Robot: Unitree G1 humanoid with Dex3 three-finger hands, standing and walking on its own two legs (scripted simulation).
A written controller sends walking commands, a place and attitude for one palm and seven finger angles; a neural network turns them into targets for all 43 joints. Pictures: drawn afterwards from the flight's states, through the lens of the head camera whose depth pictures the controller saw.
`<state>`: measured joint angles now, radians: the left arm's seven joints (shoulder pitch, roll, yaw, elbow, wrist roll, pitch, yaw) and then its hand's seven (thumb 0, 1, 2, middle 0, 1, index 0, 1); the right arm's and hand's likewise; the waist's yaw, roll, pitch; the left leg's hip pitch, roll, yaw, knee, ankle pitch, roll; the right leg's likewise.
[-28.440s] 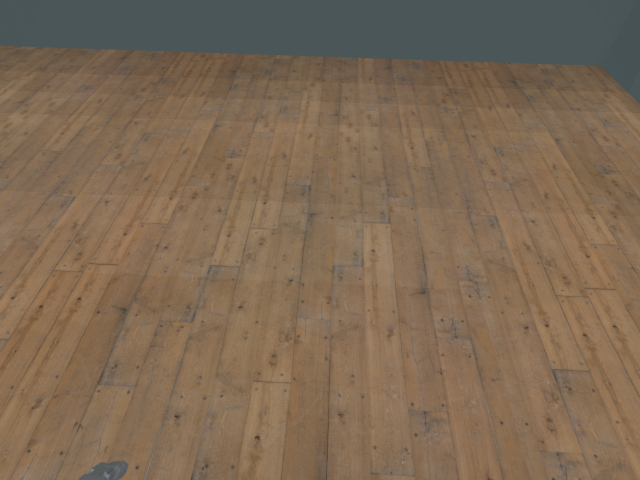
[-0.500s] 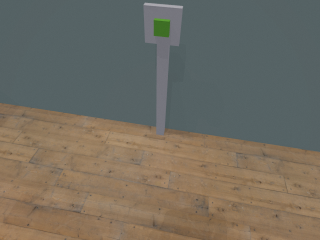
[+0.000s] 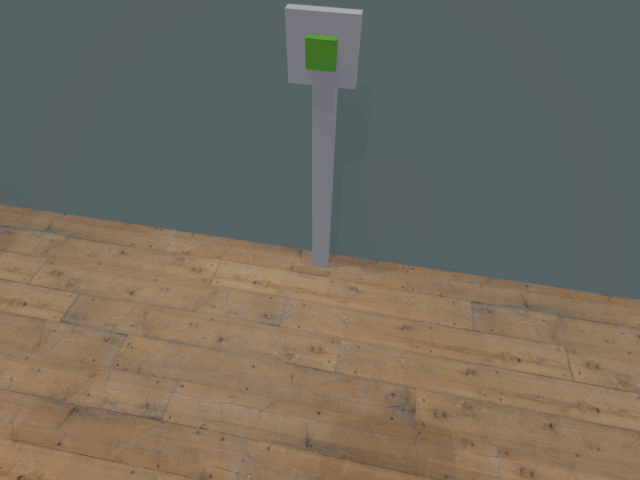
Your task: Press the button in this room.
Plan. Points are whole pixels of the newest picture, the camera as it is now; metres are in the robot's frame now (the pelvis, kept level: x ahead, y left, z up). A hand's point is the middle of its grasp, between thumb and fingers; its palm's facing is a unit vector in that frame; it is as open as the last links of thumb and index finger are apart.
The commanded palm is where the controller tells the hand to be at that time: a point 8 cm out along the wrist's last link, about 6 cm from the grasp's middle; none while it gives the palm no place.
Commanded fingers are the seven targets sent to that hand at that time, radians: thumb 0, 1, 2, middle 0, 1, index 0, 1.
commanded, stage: turn to face it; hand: left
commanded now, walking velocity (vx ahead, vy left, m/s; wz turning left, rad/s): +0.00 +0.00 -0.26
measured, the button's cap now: (321, 52) +0.96 +0.06 +0.09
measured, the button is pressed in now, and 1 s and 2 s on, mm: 0 0 0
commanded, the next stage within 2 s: take the last steps up to it in 0.04 s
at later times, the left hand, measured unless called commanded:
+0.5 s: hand out of the picture +0.06 +0.15 -0.18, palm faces -0.04 -0.97 -0.22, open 7.4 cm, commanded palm none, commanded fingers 0.00 0.90 0.90 -0.20 -0.30 -0.20 -0.30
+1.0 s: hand (228, 475) +0.16 +0.15 -0.19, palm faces -0.04 -0.99 -0.15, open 7.4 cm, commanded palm none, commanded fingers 0.00 0.90 0.90 -0.20 -0.30 -0.20 -0.30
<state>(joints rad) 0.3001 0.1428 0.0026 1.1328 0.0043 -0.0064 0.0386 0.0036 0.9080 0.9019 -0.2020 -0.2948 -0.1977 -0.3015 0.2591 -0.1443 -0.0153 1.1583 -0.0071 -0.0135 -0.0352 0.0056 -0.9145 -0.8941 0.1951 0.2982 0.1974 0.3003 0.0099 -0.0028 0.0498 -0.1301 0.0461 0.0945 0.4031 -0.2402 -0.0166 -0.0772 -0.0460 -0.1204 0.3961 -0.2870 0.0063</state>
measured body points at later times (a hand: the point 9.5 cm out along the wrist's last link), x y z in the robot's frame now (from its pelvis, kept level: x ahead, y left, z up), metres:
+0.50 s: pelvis +0.03 -0.03 -0.02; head +0.05 -0.05 +0.43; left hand +0.06 +0.21 -0.16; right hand -0.03 -0.25 -0.19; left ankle -0.02 +0.12 -0.73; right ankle -0.01 -0.10 -0.74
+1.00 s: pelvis +0.23 -0.01 -0.02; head +0.27 -0.01 +0.43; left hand +0.17 +0.20 -0.18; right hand +0.31 -0.24 -0.17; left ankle +0.28 +0.06 -0.74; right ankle +0.07 -0.11 -0.64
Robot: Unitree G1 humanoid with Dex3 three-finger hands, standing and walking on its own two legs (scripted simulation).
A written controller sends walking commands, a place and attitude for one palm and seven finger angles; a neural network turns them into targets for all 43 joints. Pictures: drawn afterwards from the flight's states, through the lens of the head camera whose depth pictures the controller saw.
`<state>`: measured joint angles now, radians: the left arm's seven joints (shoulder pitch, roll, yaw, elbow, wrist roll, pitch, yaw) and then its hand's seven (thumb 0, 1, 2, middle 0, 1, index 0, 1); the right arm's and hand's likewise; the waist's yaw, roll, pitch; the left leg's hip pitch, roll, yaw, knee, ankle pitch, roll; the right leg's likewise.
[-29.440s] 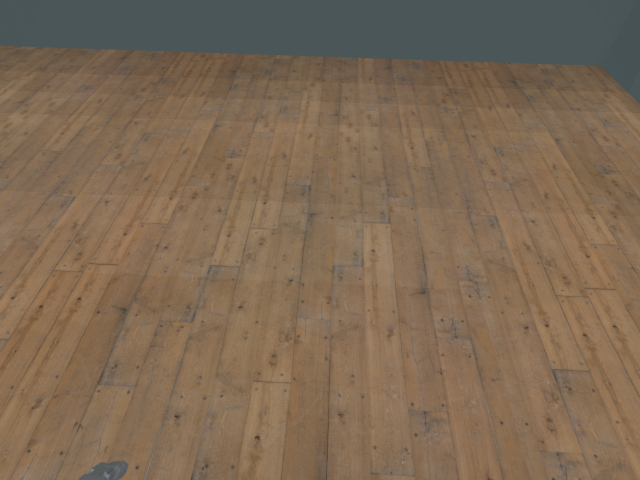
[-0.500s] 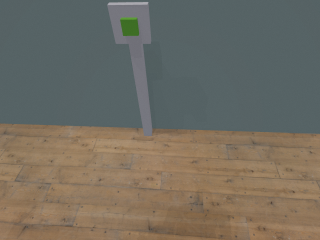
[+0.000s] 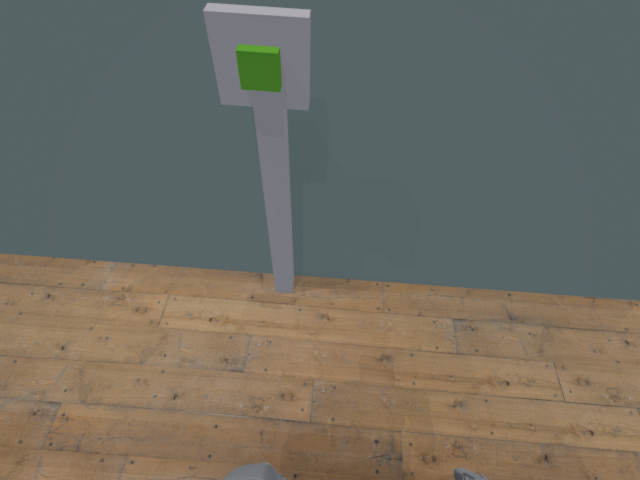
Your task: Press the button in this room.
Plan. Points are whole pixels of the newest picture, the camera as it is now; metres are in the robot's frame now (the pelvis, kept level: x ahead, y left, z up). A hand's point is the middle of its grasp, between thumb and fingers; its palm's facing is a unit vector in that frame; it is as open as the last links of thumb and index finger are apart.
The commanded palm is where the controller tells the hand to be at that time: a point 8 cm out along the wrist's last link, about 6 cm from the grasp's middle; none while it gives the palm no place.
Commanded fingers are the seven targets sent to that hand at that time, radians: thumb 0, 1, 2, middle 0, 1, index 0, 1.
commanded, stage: take the last steps up to it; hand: left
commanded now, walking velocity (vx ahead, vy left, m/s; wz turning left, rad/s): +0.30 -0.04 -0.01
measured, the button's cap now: (260, 67) +0.72 +0.18 +0.11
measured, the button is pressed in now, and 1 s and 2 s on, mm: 0 0 0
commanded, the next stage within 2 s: come to a stop and stand still in 0.34 s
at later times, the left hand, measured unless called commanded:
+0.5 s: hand (258, 374) +0.28 +0.12 -0.15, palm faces +0.04 -0.98 -0.20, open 7.3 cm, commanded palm none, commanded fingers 0.00 0.90 0.90 -0.20 -0.30 -0.20 -0.30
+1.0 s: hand (218, 382) +0.26 +0.19 -0.17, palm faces +0.06 -0.98 -0.21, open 7.4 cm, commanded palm none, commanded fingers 0.00 0.90 0.90 -0.20 -0.30 -0.20 -0.30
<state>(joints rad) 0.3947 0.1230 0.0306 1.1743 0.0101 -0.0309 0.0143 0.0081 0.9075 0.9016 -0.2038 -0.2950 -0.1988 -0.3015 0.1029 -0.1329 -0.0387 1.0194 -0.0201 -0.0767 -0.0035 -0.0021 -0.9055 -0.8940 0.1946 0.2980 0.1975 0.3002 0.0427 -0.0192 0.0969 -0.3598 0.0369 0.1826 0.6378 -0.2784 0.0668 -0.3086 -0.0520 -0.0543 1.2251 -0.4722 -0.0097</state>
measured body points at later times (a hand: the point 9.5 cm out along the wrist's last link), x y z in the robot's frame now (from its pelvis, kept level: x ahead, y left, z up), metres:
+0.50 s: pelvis +0.19 -0.05 +0.01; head +0.23 -0.06 +0.46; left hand +0.27 +0.18 -0.13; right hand +0.15 -0.27 -0.15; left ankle +0.12 +0.07 -0.65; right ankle +0.21 -0.15 -0.72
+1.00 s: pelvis +0.22 -0.02 +0.02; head +0.27 +0.02 +0.46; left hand +0.26 +0.24 -0.15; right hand +0.33 -0.24 -0.11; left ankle +0.27 +0.07 -0.72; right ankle +0.15 -0.18 -0.63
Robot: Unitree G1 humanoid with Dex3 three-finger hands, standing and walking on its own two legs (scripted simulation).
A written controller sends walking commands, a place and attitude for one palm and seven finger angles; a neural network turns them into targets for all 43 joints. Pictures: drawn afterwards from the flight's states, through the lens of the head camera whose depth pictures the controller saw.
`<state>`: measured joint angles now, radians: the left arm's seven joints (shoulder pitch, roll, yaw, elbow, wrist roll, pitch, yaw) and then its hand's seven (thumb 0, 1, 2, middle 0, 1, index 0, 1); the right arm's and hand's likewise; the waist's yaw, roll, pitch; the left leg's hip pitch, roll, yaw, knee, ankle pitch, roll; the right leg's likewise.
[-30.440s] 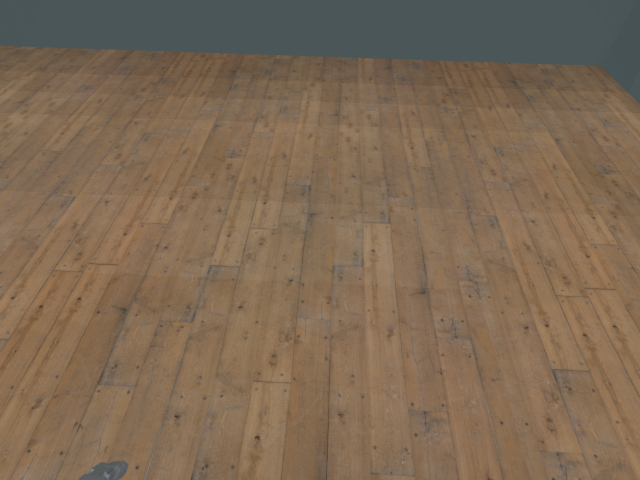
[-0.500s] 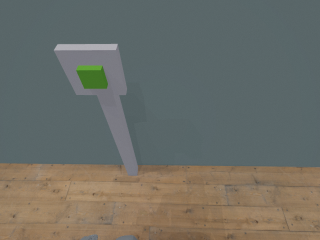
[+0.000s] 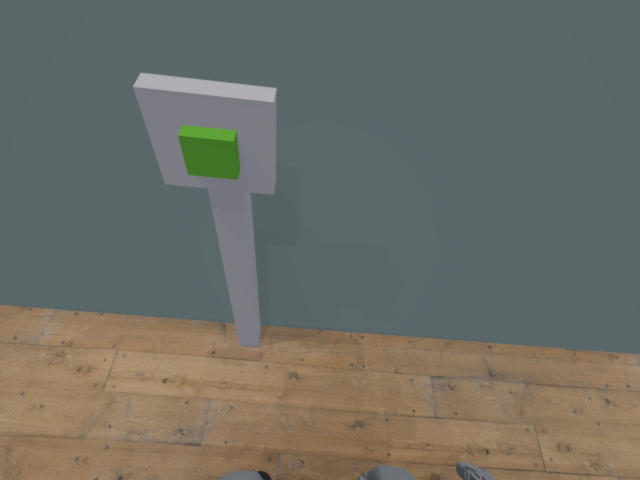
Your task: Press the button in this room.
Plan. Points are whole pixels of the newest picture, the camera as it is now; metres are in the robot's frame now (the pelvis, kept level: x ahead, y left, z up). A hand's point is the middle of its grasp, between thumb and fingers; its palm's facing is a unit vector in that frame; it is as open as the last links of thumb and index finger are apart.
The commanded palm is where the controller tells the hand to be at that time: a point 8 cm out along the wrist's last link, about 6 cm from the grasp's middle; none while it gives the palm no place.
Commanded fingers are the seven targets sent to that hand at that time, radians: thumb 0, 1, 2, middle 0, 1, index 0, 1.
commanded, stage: come to a stop and stand still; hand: left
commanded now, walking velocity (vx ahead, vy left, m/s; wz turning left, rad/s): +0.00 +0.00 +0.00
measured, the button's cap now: (211, 151) +0.49 +0.20 +0.09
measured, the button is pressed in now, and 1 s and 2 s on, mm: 0 0 0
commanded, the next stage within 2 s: look again from close up in 0.72 s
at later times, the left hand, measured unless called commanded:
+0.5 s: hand out of the picture -0.02 +0.12 -0.18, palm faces +0.05 -0.98 -0.20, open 7.3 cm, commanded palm none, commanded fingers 0.00 0.90 0.90 -0.20 -0.30 -0.20 -0.30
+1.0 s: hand out of the picture -0.07 +0.12 -0.18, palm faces +0.06 -0.98 -0.18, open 7.4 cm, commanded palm none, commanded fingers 0.00 0.90 0.90 -0.20 -0.30 -0.20 -0.30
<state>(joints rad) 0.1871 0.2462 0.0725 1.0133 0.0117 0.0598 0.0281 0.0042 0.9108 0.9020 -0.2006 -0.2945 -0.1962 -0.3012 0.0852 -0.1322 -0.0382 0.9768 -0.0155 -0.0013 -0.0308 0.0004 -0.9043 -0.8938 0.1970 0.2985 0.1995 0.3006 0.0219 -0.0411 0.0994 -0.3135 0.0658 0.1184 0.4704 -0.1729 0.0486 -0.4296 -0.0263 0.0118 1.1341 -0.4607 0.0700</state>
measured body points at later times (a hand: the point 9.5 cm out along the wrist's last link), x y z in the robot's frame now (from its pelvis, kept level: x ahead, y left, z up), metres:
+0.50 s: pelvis -0.04 -0.06 -0.01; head -0.02 -0.06 +0.44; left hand -0.02 +0.17 -0.17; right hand -0.07 -0.29 -0.17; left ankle -0.04 +0.08 -0.74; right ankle -0.06 -0.17 -0.74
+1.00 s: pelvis -0.05 -0.04 -0.01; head -0.05 -0.04 +0.44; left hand -0.07 +0.18 -0.17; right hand -0.04 -0.27 -0.17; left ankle -0.04 +0.08 -0.74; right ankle -0.06 -0.17 -0.74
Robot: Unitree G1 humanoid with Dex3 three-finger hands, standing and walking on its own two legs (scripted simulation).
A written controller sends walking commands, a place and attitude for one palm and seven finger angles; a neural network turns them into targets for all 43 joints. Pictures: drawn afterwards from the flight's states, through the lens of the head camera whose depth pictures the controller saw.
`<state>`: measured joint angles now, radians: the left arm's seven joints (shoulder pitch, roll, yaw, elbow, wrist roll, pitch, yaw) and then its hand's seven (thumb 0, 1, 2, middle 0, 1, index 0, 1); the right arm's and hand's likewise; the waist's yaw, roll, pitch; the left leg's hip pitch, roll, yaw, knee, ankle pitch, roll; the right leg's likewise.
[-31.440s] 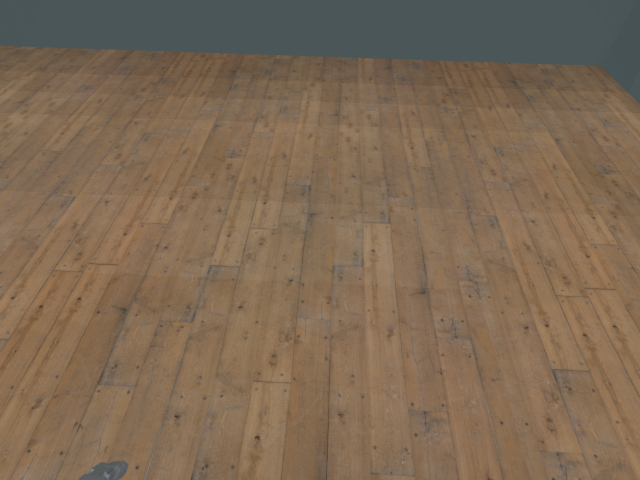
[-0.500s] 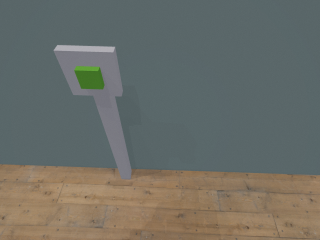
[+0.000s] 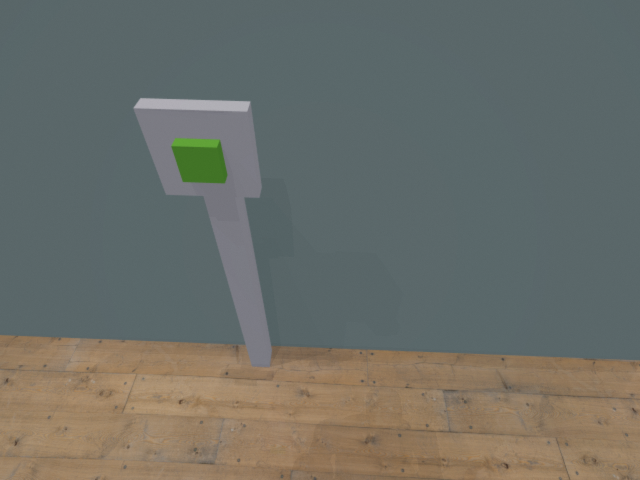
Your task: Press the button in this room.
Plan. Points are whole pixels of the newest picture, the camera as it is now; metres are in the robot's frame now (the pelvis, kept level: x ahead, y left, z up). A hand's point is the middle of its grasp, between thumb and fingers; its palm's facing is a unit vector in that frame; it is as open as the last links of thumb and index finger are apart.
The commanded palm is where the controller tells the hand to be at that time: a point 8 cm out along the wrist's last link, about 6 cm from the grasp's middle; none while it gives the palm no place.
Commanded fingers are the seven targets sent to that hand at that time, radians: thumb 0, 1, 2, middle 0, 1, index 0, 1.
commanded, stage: look again from close up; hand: left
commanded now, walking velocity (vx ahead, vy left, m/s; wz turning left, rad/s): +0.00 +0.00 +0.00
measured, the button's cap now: (201, 160) +0.55 +0.23 +0.10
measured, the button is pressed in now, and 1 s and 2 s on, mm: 0 0 0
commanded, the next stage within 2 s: shuffle to correct the standing spot in 0.30 s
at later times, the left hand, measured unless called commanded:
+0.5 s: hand out of the picture +0.02 +0.18 -0.17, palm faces +0.02 -0.98 -0.19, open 7.4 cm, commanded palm none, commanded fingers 0.00 0.90 0.90 -0.20 -0.30 -0.20 -0.30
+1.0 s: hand out of the picture +0.08 +0.19 -0.17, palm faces +0.04 -0.97 -0.24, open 7.4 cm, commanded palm none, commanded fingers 0.00 0.90 0.90 -0.20 -0.30 -0.20 -0.30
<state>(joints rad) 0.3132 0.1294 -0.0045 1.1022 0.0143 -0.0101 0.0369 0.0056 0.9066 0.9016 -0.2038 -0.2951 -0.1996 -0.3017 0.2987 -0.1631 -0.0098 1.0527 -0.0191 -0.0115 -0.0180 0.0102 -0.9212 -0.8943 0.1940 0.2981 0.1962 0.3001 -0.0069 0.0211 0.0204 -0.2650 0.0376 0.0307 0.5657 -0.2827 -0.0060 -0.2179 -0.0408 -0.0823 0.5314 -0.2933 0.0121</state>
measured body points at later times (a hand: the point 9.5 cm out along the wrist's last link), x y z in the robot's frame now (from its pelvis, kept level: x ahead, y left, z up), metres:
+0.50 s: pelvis +0.02 +0.00 +0.00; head +0.03 +0.00 +0.45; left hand +0.02 +0.23 -0.16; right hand +0.03 -0.22 -0.15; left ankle +0.01 +0.12 -0.73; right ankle -0.01 -0.13 -0.73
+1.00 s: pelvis +0.05 +0.00 +0.00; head +0.08 +0.00 +0.45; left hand +0.08 +0.24 -0.15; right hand +0.08 -0.23 -0.15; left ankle +0.01 +0.12 -0.73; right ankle +0.00 -0.13 -0.72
